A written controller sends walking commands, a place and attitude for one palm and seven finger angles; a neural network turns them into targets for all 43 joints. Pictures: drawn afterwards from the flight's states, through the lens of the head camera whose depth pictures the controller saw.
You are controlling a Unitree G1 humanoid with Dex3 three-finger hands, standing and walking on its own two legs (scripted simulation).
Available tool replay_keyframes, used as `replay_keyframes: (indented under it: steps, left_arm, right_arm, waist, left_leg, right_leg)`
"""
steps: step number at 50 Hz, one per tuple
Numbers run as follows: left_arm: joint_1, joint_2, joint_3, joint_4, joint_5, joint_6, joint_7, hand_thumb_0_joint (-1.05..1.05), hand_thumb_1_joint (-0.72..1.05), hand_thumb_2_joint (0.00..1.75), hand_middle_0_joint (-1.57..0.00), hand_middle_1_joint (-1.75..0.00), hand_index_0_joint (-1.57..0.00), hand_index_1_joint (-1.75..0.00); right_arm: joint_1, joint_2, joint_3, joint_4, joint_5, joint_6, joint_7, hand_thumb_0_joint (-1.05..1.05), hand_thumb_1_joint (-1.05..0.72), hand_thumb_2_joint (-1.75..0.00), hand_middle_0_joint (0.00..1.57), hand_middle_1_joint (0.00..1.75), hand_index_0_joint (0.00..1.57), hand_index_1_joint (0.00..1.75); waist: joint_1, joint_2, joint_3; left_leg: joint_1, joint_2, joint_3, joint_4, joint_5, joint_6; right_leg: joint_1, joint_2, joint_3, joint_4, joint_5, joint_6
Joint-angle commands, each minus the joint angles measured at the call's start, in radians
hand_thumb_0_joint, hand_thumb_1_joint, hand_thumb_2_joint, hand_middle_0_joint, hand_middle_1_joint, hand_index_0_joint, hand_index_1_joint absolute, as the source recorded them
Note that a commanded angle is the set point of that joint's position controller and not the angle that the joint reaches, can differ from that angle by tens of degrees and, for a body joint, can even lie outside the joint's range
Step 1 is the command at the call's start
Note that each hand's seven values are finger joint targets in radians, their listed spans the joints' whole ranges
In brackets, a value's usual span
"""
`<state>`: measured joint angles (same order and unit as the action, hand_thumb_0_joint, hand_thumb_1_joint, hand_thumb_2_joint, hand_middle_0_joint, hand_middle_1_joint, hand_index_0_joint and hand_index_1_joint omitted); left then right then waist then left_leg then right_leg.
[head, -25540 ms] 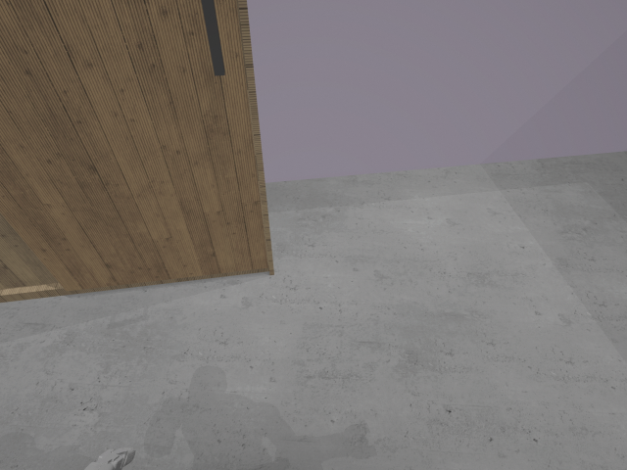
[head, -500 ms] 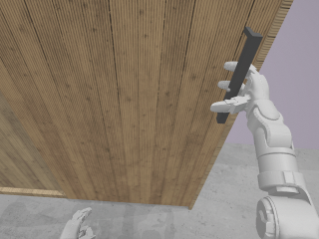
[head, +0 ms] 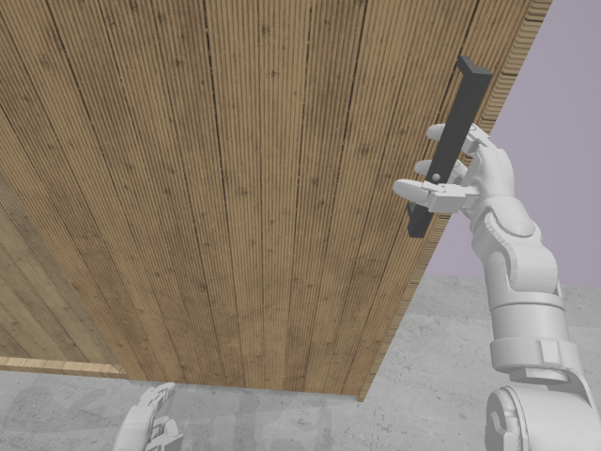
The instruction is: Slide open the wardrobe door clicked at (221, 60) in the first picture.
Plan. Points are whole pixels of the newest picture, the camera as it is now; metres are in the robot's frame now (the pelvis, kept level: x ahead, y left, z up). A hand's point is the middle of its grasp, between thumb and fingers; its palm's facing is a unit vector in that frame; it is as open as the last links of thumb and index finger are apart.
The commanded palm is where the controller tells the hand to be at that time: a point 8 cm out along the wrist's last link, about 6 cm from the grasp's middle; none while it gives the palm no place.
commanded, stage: grip the handle and tug to test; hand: right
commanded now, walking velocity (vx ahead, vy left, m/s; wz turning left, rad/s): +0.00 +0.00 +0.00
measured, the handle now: (437, 156) +0.46 -0.16 +0.21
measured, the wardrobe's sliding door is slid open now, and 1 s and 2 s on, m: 0.00 0.00 0.00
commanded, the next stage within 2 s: tug the door sideways, standing still in 1.08 s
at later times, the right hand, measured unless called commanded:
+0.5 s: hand (432, 176) +0.40 -0.14 +0.21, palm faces +0.03 +1.00 -0.01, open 5.9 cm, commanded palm +0.37 -0.18 +0.21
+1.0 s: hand (431, 177) +0.40 -0.13 +0.21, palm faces +0.03 +1.00 -0.01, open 6.0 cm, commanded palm +0.35 -0.18 +0.21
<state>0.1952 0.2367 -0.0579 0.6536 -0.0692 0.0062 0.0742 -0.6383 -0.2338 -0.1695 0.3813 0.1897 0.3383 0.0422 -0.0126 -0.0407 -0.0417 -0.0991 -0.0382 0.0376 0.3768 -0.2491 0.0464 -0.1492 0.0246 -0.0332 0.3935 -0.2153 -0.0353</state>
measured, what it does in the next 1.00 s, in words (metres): stands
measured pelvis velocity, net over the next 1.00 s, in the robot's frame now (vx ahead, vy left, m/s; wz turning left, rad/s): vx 0.02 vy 0.00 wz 0.03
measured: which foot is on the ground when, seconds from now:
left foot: down 0.00-1.00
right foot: down 0.00-1.00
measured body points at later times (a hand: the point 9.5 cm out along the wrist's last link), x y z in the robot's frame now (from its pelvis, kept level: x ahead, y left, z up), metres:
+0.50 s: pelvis +0.00 +0.00 +0.00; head -0.02 +0.02 +0.45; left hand +0.16 +0.23 -0.10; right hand +0.39 -0.19 +0.22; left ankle -0.03 +0.09 -0.74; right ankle +0.00 -0.10 -0.74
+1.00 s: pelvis +0.02 +0.00 +0.00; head +0.00 +0.03 +0.45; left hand +0.20 +0.24 -0.09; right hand +0.39 -0.19 +0.22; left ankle -0.03 +0.09 -0.74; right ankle +0.00 -0.10 -0.74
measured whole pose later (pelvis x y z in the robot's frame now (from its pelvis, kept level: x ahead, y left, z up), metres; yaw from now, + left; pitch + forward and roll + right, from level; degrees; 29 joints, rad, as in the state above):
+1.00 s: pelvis +0.02 +0.00 +0.00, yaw +2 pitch -1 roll +0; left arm 0.17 0.25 -0.05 0.60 -0.06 0.05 0.05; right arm -0.46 -0.23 -0.21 0.10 0.19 0.42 0.03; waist 0.00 -0.05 -0.06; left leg -0.08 -0.04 0.01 0.37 -0.27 0.05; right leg -0.11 0.02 -0.06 0.37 -0.24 -0.03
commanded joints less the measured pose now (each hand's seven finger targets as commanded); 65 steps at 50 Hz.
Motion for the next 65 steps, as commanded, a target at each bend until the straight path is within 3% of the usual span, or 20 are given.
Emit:
replay_keyframes:
  steps: [1,2,3,9,13,17,19,23,25,28,29,32,38,43,47,50,55,59,62,65]
  left_arm:
    - [-0.128,0.11,0.036,-0.153,0.001,-0.044,0.01,0.0,0.9,0.9,-0.2,-0.3,-0.2,-0.3]
    - [-0.128,0.11,0.034,-0.152,0.001,-0.044,0.012,0.0,0.9,0.9,-0.2,-0.3,-0.2,-0.3]
    - [-0.122,0.116,0.038,-0.148,0.001,-0.042,0.013,0.0,0.9,0.9,-0.2,-0.3,-0.2,-0.3]
    - [-0.134,0.109,0.035,-0.162,0.002,-0.043,0.009,0.0,0.9,0.9,-0.2,-0.3,-0.2,-0.3]
    - [-0.127,0.112,0.039,-0.16,0.002,-0.044,0.005,0.0,0.9,0.9,-0.2,-0.3,-0.2,-0.3]
    - [-0.124,0.115,0.04,-0.154,0.006,-0.045,0.007,0.0,0.9,0.9,-0.2,-0.3,-0.2,-0.3]
    - [-0.131,0.112,0.038,-0.158,0.005,-0.045,0.004,0.0,0.9,0.9,-0.2,-0.3,-0.2,-0.3]
    - [-0.131,0.115,0.041,-0.16,0.008,-0.041,0.001,0.0,0.9,0.9,-0.2,-0.3,-0.2,-0.3]
    - [-0.139,0.109,0.038,-0.165,0.008,-0.042,0.0,0.0,0.9,0.9,-0.2,-0.3,-0.2,-0.3]
    - [-0.144,0.114,0.04,-0.168,0.008,-0.037,-0.001,0.0,0.9,0.9,-0.2,-0.3,-0.2,-0.3]
    - [-0.146,0.111,0.036,-0.169,0.007,-0.035,-0.001,0.0,0.9,0.9,-0.2,-0.3,-0.2,-0.3]
    - [-0.149,0.11,0.039,-0.172,0.007,-0.036,-0.001,0.0,0.9,0.9,-0.2,-0.3,-0.2,-0.3]
    - [-0.162,0.113,0.041,-0.194,0.01,-0.027,-0.009,0.0,0.9,0.9,-0.2,-0.3,-0.2,-0.3]
    - [-0.176,0.114,0.04,-0.206,0.006,-0.014,-0.011,0.0,0.9,0.9,-0.2,-0.3,-0.2,-0.3]
    - [-0.187,0.106,0.039,-0.225,0.008,-0.009,-0.018,0.0,0.9,0.9,-0.2,-0.3,-0.2,-0.3]
    - [-0.19,0.109,0.038,-0.232,0.008,-0.001,-0.023,0.0,0.9,0.9,-0.2,-0.3,-0.2,-0.3]
    - [-0.201,0.108,0.039,-0.247,0.012,0.001,-0.03,0.0,0.9,0.9,-0.2,-0.3,-0.2,-0.3]
    - [-0.21,0.108,0.037,-0.247,0.011,0.003,-0.031,0.0,0.9,0.9,-0.2,-0.3,-0.2,-0.3]
    - [-0.208,0.108,0.035,-0.208,0.01,-0.005,-0.02,0.0,0.9,0.9,-0.2,-0.3,-0.2,-0.3]
    - [-0.195,0.11,0.035,-0.183,0.013,-0.009,-0.009,0.0,0.9,0.9,-0.2,-0.3,-0.2,-0.3]
  right_arm:
    - [-0.488,-0.163,-0.04,-0.25,0.008,-0.064,0.003,0.0,-0.34,-0.66,0.39,1.32,0.39,1.32]
    - [-0.494,-0.128,-0.009,-0.233,0.011,-0.059,0.008,0.0,-0.39,-0.68,0.4,1.33,0.4,1.33]
    - [-0.481,-0.161,-0.038,-0.213,0.012,-0.058,0.004,0.0,-0.43,-0.7,0.4,1.33,0.4,1.33]
    - [-0.502,-0.133,-0.012,-0.268,0.009,-0.066,0.005,0.0,-0.71,-0.82,0.43,1.37,0.43,1.37]
    - [-0.481,-0.099,0.017,-0.274,0.008,-0.072,0.002,0.0,-0.9,-0.9,0.45,1.4,0.45,1.4]
    - [-0.478,-0.143,-0.03,-0.28,0.009,-0.068,-0.003,0.0,-0.9,-0.9,0.45,1.4,0.45,1.4]
    - [-0.492,-0.093,0.021,-0.306,0.008,-0.071,0.003,0.0,-0.9,-0.9,0.45,1.4,0.45,1.4]
    - [-0.424,-0.148,-0.044,-0.317,0.011,-0.063,-0.007,0.0,-0.9,-0.9,0.45,1.4,0.45,1.4]
    - [-0.431,-0.115,-0.016,-0.341,0.011,-0.061,-0.003,0.0,-0.9,-0.9,0.45,1.4,0.45,1.4]
    - [-0.38,-0.165,-0.06,-0.348,0.012,-0.057,-0.002,0.0,-0.9,-0.9,0.45,1.4,0.45,1.4]
    - [-0.402,-0.126,-0.023,-0.36,0.013,-0.056,0.002,0.0,-0.9,-0.9,0.45,1.4,0.45,1.4]
    - [-0.399,-0.141,-0.039,-0.38,0.013,-0.051,0.002,0.0,-0.9,-0.9,0.45,1.4,0.45,1.4]
    - [-0.27,-0.167,-0.078,-0.452,0.02,-0.041,0.007,0.0,-0.9,-0.9,0.45,1.4,0.45,1.4]
    - [-0.199,-0.172,-0.084,-0.496,0.026,-0.017,0.024,0.0,-0.9,-0.9,0.45,1.4,0.45,1.4]
    - [-0.139,-0.147,-0.069,-0.599,0.026,0.008,0.027,0.0,-0.9,-0.9,0.45,1.4,0.45,1.4]
    - [-0.029,-0.173,-0.1,-0.634,0.03,0.029,0.027,0.0,-0.9,-0.9,0.45,1.4,0.45,1.4]
    - [0.057,-0.154,-0.086,-0.751,0.036,0.054,0.033,0.0,-0.9,-0.9,0.45,1.4,0.45,1.4]
    - [0.076,-0.146,-0.077,-0.798,0.043,0.077,0.035,0.0,-0.9,-0.9,0.45,1.4,0.45,1.4]
    - [-0.142,-0.108,-0.017,-0.734,0.038,0.1,0.018,0.0,-0.9,-0.9,0.45,1.4,0.45,1.4]
    - [-0.21,-0.071,0.017,-0.644,0.026,0.126,-0.001,0.0,-0.9,-0.9,0.45,1.4,0.45,1.4]
  waist:
    - [0.004,0.046,-0.267]
    - [0.014,0.05,-0.245]
    - [0.011,0.082,-0.24]
    - [0.004,0.012,-0.291]
    - [0.01,0.043,-0.287]
    - [0.002,0.074,-0.296]
    - [0.01,0.045,-0.3]
    - [-0.016,0.055,-0.306]
    - [-0.009,0.061,-0.305]
    - [-0.023,0.064,-0.303]
    - [-0.011,0.062,-0.291]
    - [-0.014,0.044,-0.305]
    - [-0.042,0.054,-0.341]
    - [-0.044,0.079,-0.312]
    - [-0.051,0.031,-0.347]
    - [-0.064,0.053,-0.347]
    - [-0.068,0.047,-0.356]
    - [-0.064,0.06,-0.343]
    - [-0.02,0.04,-0.278]
    - [-0.003,0.033,-0.256]
  left_leg:
    - [-0.008,0.029,-0.027,-0.035,0.363,-0.014]
    - [-0.022,0.03,-0.028,-0.039,0.349,-0.017]
    - [-0.023,0.028,-0.027,-0.044,0.341,-0.017]
    - [-0.011,0.03,-0.027,-0.03,0.357,-0.011]
    - [-0.022,0.023,-0.019,-0.031,0.349,-0.008]
    - [0.001,0.024,-0.022,-0.028,0.384,-0.01]
    - [-0.007,0.026,-0.02,-0.023,0.393,-0.009]
    - [0.019,0.023,-0.019,-0.021,0.419,-0.008]
    - [0.027,0.025,-0.018,-0.016,0.436,-0.009]
    - [0.043,0.026,-0.023,-0.019,0.454,-0.012]
    - [0.039,0.029,-0.019,-0.017,0.452,-0.011]
    - [0.039,0.028,-0.023,-0.016,0.465,-0.012]
    - [0.091,0.029,-0.021,0.001,0.541,-0.012]
    - [0.104,0.033,-0.021,0.005,0.584,-0.018]
    - [0.116,0.036,-0.022,0.021,0.645,-0.02]
    - [0.137,0.041,-0.024,0.029,0.708,-0.027]
    - [0.139,0.043,-0.024,0.042,0.748,-0.032]
    - [0.13,0.041,-0.02,0.042,0.74,-0.032]
    - [0.049,0.028,-0.013,0.02,0.628,-0.024]
    - [0.022,0.029,-0.012,0.02,0.628,-0.022]
  right_leg:
    - [0.167,-0.026,0.047,-0.002,0.307,-0.012]
    - [0.161,-0.025,0.047,-0.004,0.291,-0.014]
    - [0.16,-0.028,0.049,-0.003,0.286,-0.016]
    - [0.187,-0.025,0.052,0.0,0.321,-0.011]
    - [0.203,-0.032,0.06,0.0,0.338,-0.006]
    - [0.195,-0.029,0.058,-0.001,0.349,-0.01]
    - [0.211,-0.029,0.058,0.002,0.369,-0.008]
    - [0.203,-0.028,0.054,0.004,0.394,-0.004]
    - [0.2,-0.027,0.054,0.003,0.402,-0.005]
    - [0.192,-0.027,0.042,0.004,0.401,-0.008]
    - [0.188,-0.026,0.047,-0.001,0.401,-0.007]
    - [0.198,-0.025,0.043,0.004,0.405,-0.008]
    - [0.203,-0.025,0.038,0.01,0.471,-0.005]
    - [0.181,-0.025,0.03,0.008,0.473,-0.01]
    - [0.207,-0.026,0.03,0.02,0.546,-0.007]
    - [0.195,-0.03,0.028,0.025,0.587,-0.008]
    - [0.204,-0.033,0.029,0.033,0.64,-0.008]
    - [0.2,-0.034,0.034,0.035,0.637,-0.007]
    - [0.211,-0.031,0.041,0.038,0.56,-0.002]
    - [0.22,-0.026,0.046,0.053,0.583,-0.003]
